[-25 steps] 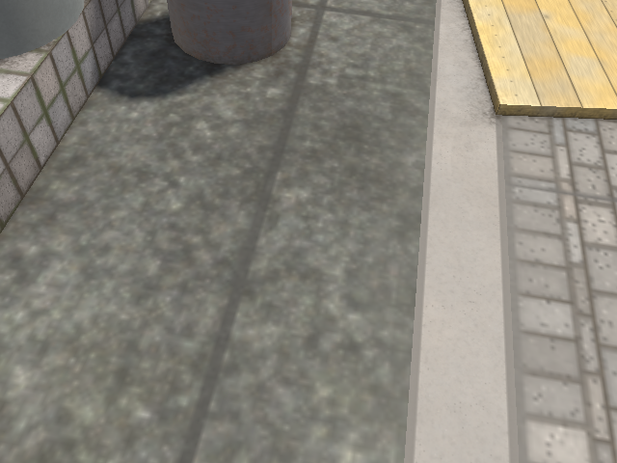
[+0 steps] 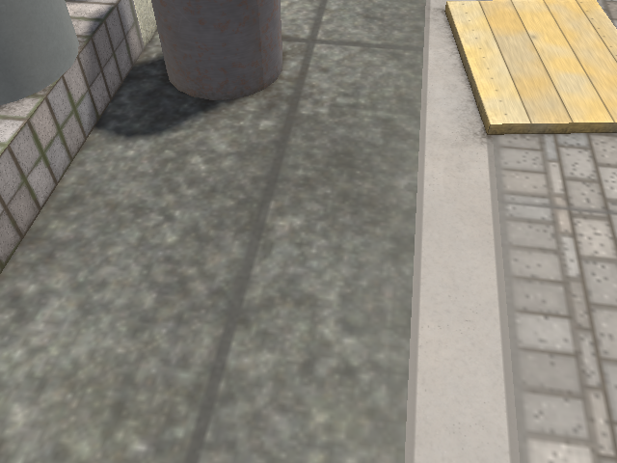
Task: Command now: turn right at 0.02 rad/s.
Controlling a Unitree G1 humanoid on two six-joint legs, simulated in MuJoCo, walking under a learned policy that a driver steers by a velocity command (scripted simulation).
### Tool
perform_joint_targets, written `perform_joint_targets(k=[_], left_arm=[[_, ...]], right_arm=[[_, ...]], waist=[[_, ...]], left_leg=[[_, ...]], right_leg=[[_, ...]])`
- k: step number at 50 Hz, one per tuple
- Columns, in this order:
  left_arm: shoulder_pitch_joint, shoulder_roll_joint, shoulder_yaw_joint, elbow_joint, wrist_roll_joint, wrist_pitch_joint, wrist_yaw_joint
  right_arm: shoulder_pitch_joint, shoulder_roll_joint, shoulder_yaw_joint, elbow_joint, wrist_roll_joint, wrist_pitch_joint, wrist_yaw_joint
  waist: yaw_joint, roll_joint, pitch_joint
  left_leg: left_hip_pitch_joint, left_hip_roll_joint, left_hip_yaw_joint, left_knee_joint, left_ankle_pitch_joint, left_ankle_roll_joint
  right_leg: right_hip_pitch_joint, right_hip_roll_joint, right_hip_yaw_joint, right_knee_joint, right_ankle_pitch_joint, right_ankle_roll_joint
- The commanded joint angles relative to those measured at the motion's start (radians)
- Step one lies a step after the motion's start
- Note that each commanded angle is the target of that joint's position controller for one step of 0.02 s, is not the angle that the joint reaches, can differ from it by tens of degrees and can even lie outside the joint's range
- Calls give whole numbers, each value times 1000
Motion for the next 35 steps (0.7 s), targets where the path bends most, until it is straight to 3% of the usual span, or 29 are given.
perform_joint_targets(k=[1,35], left_arm=[[-10,117,33,-51,-2,-15,3],[61,97,24,230,-16,-14,24]], right_arm=[[0,-105,-22,-33,2,-10,-8],[78,-60,-15,166,9,3,-34]], waist=[[4,-18,-39],[10,-4,14]], left_leg=[[14,5,3,-44,168,7],[12,-17,20,-73,151,24]], right_leg=[[-3,-76,78,-110,245,-34],[-8,-36,15,-128,208,-5]])
Keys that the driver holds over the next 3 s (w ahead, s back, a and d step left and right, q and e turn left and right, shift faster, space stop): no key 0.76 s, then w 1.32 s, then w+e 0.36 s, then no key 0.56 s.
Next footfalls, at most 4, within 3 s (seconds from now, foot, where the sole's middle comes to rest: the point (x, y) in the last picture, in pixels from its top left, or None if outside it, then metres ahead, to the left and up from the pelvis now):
1.44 right None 0.42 -0.09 -0.77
1.98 left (252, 374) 0.73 0.15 -0.77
2.56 right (348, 274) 1.02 -0.09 -0.77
2.96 left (263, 257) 1.08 0.14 -0.77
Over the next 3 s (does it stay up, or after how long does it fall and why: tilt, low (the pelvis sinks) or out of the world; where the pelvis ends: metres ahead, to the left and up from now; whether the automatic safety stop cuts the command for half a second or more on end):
stays up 0.98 0.01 0.00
